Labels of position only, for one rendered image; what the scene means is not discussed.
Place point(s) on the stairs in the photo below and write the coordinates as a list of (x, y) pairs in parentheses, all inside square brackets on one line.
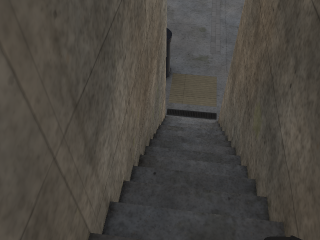
[(190, 185)]

